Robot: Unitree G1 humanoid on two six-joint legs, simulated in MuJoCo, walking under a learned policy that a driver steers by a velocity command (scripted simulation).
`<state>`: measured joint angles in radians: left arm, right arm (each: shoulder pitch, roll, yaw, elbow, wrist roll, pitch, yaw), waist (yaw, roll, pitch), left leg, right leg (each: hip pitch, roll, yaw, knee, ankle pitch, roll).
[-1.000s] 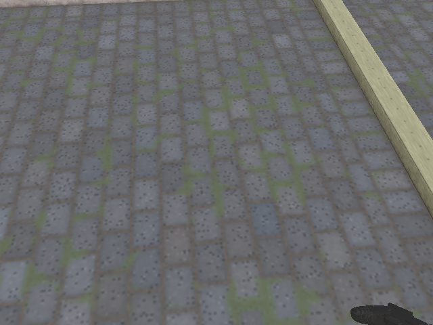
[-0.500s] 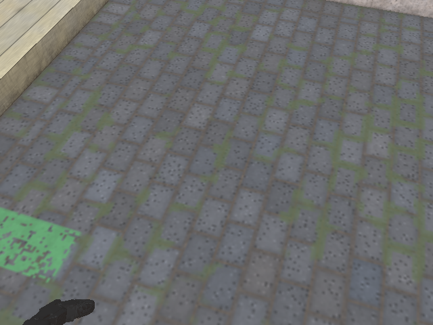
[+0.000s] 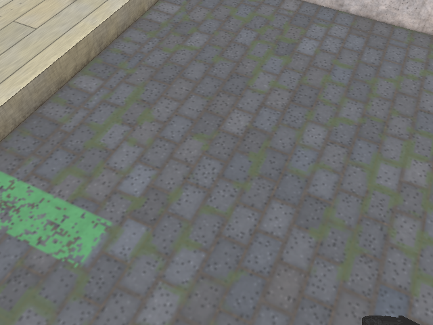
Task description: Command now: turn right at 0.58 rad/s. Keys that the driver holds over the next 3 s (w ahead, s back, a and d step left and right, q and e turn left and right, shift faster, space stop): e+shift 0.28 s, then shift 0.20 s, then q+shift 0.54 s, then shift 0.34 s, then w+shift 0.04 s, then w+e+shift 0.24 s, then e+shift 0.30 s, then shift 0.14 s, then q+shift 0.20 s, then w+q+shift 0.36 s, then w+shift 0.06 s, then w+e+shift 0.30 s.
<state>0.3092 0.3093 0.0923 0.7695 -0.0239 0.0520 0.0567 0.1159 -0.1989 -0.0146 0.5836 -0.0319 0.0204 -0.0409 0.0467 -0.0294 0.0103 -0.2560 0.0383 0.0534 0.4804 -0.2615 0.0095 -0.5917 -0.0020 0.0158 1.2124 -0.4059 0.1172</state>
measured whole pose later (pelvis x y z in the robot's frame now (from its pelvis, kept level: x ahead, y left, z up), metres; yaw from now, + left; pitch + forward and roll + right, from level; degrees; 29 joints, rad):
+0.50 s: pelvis -0.01 -0.06 +0.00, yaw -21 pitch +3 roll +2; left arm 0.17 0.27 0.04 0.57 0.01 0.02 0.03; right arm 0.14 -0.31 -0.09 0.70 -0.01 0.02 -0.05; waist -0.01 0.03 0.02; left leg -0.61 0.02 -0.03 1.09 -0.31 -0.09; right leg -0.33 0.05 0.06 0.49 -0.21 -0.07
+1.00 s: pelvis +0.01 -0.04 +0.00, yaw -2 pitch +4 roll -2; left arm 0.07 0.28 0.09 0.64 0.00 0.00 0.03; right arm 0.22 -0.31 -0.09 0.63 0.02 0.04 -0.04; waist -0.02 -0.01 0.04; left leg -0.33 -0.06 -0.19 0.50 -0.22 0.01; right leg -0.48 0.07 0.10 0.85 -0.39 0.08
